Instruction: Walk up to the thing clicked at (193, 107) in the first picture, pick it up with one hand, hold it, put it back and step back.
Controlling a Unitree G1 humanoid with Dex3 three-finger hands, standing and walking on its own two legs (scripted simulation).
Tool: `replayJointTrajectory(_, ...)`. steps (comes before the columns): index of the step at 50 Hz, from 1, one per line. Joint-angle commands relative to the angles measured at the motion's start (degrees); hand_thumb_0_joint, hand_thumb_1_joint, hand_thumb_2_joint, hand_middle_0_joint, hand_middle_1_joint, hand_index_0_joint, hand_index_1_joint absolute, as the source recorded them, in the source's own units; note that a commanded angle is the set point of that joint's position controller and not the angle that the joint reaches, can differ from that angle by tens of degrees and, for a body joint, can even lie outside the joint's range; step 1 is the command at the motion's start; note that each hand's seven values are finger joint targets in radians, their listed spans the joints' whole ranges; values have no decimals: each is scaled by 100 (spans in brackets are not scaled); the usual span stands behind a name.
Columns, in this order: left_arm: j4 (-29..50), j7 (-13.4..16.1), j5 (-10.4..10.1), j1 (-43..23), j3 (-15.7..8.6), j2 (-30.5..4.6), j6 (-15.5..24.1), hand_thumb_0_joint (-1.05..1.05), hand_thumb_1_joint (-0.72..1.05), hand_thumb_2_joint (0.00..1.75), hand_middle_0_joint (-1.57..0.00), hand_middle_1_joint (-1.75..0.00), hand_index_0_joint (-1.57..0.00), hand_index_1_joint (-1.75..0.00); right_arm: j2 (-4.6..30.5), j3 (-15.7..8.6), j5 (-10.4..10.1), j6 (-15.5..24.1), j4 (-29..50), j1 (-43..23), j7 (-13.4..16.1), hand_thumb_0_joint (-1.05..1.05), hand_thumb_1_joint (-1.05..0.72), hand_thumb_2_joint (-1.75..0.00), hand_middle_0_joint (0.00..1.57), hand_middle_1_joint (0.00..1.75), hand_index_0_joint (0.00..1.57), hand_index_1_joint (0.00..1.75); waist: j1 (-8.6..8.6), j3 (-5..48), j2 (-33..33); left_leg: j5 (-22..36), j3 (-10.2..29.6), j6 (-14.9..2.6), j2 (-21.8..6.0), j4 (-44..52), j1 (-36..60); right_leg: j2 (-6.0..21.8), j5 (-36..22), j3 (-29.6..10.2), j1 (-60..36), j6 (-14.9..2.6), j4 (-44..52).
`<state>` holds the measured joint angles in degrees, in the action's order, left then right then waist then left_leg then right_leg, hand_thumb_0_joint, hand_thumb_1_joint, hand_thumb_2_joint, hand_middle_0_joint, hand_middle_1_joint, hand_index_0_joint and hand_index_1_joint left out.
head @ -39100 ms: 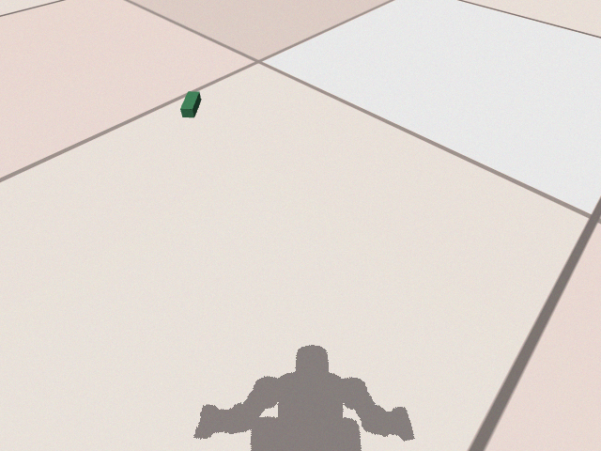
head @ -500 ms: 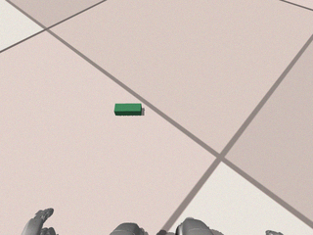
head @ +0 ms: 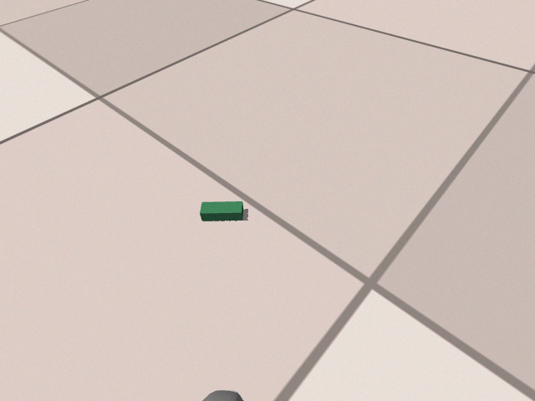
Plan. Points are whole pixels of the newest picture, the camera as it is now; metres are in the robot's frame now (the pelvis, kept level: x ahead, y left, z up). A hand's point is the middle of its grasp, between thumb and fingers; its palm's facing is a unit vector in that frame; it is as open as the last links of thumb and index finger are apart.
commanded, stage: step back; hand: left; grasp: from above
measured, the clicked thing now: (222, 211) +1.05 +0.30 -0.74
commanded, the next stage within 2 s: stand in 0.72 s
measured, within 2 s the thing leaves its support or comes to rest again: neither
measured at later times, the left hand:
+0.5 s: hand out of the picture +0.12 +0.32 -0.15, palm faces +0.01 -0.92 -0.39, open 7.3 cm
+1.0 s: hand (113, 377) +0.18 +0.29 -0.14, palm faces +0.01 -0.95 -0.33, open 7.3 cm
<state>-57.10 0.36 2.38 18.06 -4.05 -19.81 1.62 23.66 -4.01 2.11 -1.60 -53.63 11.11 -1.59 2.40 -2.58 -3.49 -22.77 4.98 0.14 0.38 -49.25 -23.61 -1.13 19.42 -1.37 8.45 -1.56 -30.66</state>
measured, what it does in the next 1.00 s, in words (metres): steps on the spot: left foot, then right foot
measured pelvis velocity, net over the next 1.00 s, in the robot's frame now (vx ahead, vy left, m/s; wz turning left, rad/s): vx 0.07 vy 0.04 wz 0.02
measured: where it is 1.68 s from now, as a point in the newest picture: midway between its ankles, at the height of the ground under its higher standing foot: outside the picture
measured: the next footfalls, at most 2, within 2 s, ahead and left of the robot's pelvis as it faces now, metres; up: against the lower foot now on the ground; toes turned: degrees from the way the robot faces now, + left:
left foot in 0.16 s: +0.08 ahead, +0.17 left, +0.00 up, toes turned +1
right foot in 0.52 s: +0.14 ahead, -0.09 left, +0.00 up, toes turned -1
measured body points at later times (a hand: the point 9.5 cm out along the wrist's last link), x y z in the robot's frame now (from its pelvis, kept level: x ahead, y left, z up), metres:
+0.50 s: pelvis +0.05 +0.04 -0.01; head +0.08 +0.05 +0.44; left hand +0.12 +0.36 -0.13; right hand +0.13 -0.26 -0.13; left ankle +0.05 +0.16 -0.73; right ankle +0.09 -0.09 -0.73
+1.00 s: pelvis +0.07 +0.04 +0.01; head +0.08 +0.04 +0.46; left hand +0.18 +0.34 -0.12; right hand +0.15 -0.26 -0.12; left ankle +0.04 +0.17 -0.73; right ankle +0.10 -0.09 -0.73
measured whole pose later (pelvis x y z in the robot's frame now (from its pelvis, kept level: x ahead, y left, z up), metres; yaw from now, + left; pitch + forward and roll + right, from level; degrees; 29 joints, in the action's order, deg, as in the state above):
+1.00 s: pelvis +0.07 +0.04 +0.01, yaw +1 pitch -3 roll +0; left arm -62.5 -0.4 -0.1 2.5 -0.5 -19.7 0.6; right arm 19.7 -0.4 0.6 1.5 -63.1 6.4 -0.4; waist -0.4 -3.7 0.6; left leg -15.2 -0.1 0.9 -0.7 -23.1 -5.2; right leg 1.8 10.7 1.3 10.9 0.8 -24.3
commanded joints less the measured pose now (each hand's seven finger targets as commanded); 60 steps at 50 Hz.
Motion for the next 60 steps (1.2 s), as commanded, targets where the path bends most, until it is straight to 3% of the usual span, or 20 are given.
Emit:
replayJointTrajectory(1,553,63,-15,-323,-422,-1821,293,0,90,90,-20,-30,-20,-30,864,-209,6,210,545,-537,-14,0,-90,-90,20,30,20,30,72,-472,1196,15,-8,74,-128,341,-534,1437,479,-1496,237,-829,1461)
replayJointTrajectory(6,636,48,-71,-412,-361,-1832,211,0,90,90,-20,-30,-20,-30,830,-256,-15,291,455,-436,-58,0,-90,-90,20,30,20,30,-24,-250,1360,124,-602,8,-82,1437,377,1437,-974,-940,368,-783,910)
replayJointTrajectory(9,705,44,-136,-421,-173,-1509,144,0,90,90,-20,-30,-20,-30,916,-362,-10,375,179,243,22,0,-90,-90,20,30,20,30,-415,308,721,880,-534,-246,41,2476,1997,979,-2278,-273,797,-431,-763)
replayJointTrajectory(10,792,45,-177,-244,-86,-1179,148,0,90,90,-20,-30,-20,-30,1313,-493,47,412,137,682,74,0,-90,-90,20,30,20,30,-575,755,-433,761,988,-581,-955,2931,2683,396,-1535,63,1459,-134,-2194)
replayJointTrajectory(11,822,69,-216,-375,-84,-1081,112,0,90,90,-20,-30,-20,-30,1731,-549,30,423,217,713,92,0,-90,-90,20,30,20,30,-580,624,-934,236,2591,-1210,-1998,3284,2758,-159,1151,245,2531,-24,-2671)
replayJointTrajectory(12,719,129,-143,-500,-169,-1515,74,0,90,90,-20,-30,-20,-30,1855,-597,-57,402,193,652,66,0,-90,-90,20,30,20,30,-608,427,-545,-202,2902,-1674,-2325,3318,2107,176,1608,-378,2288,-83,-2997)
replayJointTrajectory(16,524,24,-180,-137,-172,-1495,77,0,90,90,-20,-30,-20,-30,1198,-359,-89,426,412,-118,138,0,-90,-90,20,30,20,30,-167,-199,-226,617,935,-1108,-1437,3230,1237,345,580,-359,2014,-81,-2823)
replayJointTrajectory(22,461,37,-220,-343,-145,-1176,127,0,90,90,-20,-30,-20,-30,1025,-213,-91,360,397,-311,171,0,-90,-90,20,30,20,30,-219,95,-805,3110,159,-1081,-1288,2440,1080,307,-27,273,857,171,-841)
replayJointTrajectory(24,323,103,-186,-199,-180,-1111,148,0,90,90,-20,-30,-20,-30,992,-163,-188,274,395,-427,183,0,-90,-90,20,30,20,30,-48,431,-627,3532,8,-866,-1229,1766,961,139,-962,464,96,104,111)
replayJointTrajectory(26,278,149,-103,-262,-264,-1480,174,0,90,90,-20,-30,-20,-30,698,-51,-277,208,403,-443,213,0,-90,-90,20,30,20,30,6,618,128,2555,-154,-422,-802,1168,444,397,-2026,-72,-528,-49,326)
replayJointTrajectory(27,339,161,-75,-369,-324,-1737,184,0,90,90,-20,-30,-20,-30,550,11,-317,202,409,-346,231,0,-90,-90,20,30,20,30,-80,751,782,1738,-293,-211,-433,751,195,1129,-2341,-1117,-558,-391,441)
replayJointTrajectory(28,441,139,-145,-718,-291,-1855,164,0,90,90,-20,-30,-20,-30,509,13,-293,154,321,-204,255,0,-90,-90,20,30,20,30,-173,737,1028,70,-342,-74,-116,425,502,1987,-2061,-1950,158,-1038,839)
replayJointTrajectory(29,585,130,-133,-1252,-264,-1929,146,0,90,90,-20,-30,-20,-30,695,-64,-246,100,115,-53,281,0,-90,-90,20,30,20,30,-278,521,1216,-718,-314,-38,-166,212,977,2243,-1875,-2207,915,-1356,816)
replayJointTrajectory(31,587,121,-116,-1526,-193,-1671,97,0,90,90,-20,-30,-20,-30,726,-53,-224,121,-74,25,255,0,-90,-90,20,30,20,30,-413,251,1205,-673,-305,-120,-217,875,1109,1848,-1610,-1562,1229,-1027,791)
replayJointTrajectory(33,556,123,-129,-1663,-177,-1557,73,0,90,90,-20,-30,-20,-30,749,-45,-198,184,-213,66,233,0,-90,-90,20,30,20,30,-440,244,1129,833,-236,-191,-367,1721,1192,1385,-1519,-946,1073,-511,506)
replayJointTrajectory(36,305,45,-274,-1233,12,-1158,28,0,90,90,-20,-30,-20,-30,953,-15,-54,346,-147,-221,211,0,-90,-90,20,30,20,30,-225,768,636,1846,659,-402,-1008,2655,1469,662,-1518,-340,455,-42,-18)
replayJointTrajectory(37,218,16,-292,-1195,13,-1119,15,0,90,90,-20,-30,-20,-30,1121,-27,-65,395,-154,-553,195,0,-90,-90,20,30,20,30,-38,643,524,1841,675,-433,-1068,2553,1157,571,-1303,-276,193,1,244)
replayJointTrajectory(39,106,-3,-248,-1537,18,-1174,62,0,90,90,-20,-30,-20,-30,925,35,-147,428,-310,-611,180,0,-90,-90,20,30,20,30,-146,676,453,1785,322,-252,-803,2604,906,785,-1802,-382,-381,-20,374)
replayJointTrajectory(41,23,-5,-243,-1561,48,-1176,71,0,90,90,-20,-30,-20,-30,879,90,-149,446,-388,-588,205,0,-90,-90,20,30,20,30,-183,769,321,2540,136,-166,-767,2683,1357,841,-2404,-345,-377,-55,349)
replayJointTrajectory(60,-510,-18,-206,-1746,191,-1232,101,0,90,90,-20,-30,-20,-30,877,126,-182,402,-805,-810,185,0,-90,-90,20,30,20,30,-251,475,276,1916,-37,-71,-784,3428,1763,899,-2022,-318,-411,61,1331)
